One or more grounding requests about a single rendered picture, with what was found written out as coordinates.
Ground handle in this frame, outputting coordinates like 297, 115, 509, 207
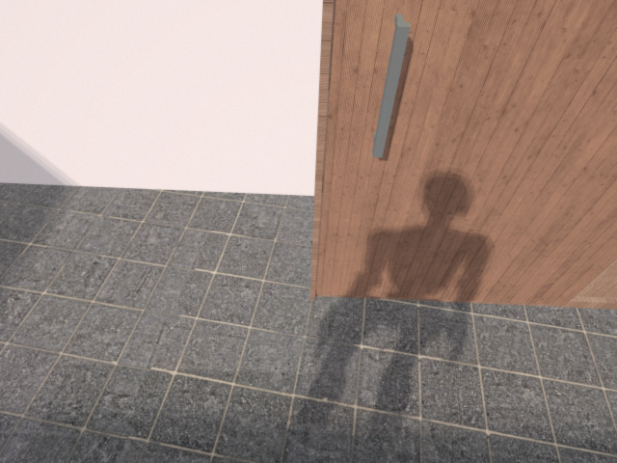
372, 14, 410, 158

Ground wardrobe door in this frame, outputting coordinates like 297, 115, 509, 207
316, 0, 617, 305
576, 259, 617, 298

